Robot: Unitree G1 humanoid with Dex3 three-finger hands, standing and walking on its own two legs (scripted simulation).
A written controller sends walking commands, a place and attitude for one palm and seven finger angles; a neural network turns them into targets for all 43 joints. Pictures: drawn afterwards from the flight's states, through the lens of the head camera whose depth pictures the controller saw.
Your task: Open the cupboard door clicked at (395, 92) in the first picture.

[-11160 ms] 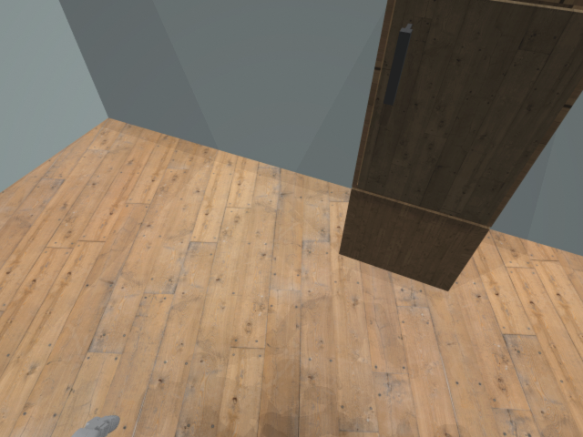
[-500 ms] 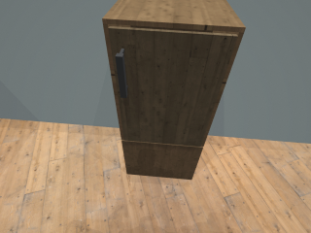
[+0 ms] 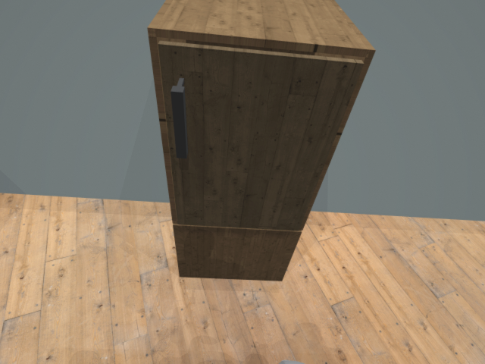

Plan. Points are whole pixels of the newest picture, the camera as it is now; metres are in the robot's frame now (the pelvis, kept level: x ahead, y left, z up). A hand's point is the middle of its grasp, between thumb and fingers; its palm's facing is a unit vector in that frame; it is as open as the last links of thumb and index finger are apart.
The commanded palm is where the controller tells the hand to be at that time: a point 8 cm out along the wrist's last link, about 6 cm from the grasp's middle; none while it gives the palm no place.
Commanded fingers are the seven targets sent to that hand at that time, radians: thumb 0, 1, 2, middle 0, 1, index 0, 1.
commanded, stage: come to a stop and stand still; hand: left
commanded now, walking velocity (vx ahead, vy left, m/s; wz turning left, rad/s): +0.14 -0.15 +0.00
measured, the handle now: (181, 119) +0.60 +0.16 +0.09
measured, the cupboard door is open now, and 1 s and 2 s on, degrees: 0 0 0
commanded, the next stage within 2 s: look again from close up in 1.80 s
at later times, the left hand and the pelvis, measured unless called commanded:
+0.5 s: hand out of the picture +0.15 +0.14 -0.18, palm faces +0.10 -0.98 -0.15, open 7.2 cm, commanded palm none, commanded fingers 0.00 0.90 0.90 -0.20 -0.30 -0.20 -0.30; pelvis +0.05 -0.02 -0.01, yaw +5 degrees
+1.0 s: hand out of the picture -0.02 +0.22 -0.18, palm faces +0.06 -0.98 -0.16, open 7.4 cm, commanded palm none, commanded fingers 0.00 0.90 0.90 -0.20 -0.30 -0.20 -0.30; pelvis +0.02 +0.03 +0.01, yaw +1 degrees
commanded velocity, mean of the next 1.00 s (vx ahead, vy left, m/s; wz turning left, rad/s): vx -0.03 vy -0.04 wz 0.00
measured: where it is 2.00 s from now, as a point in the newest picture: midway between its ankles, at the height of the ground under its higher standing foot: outside the picture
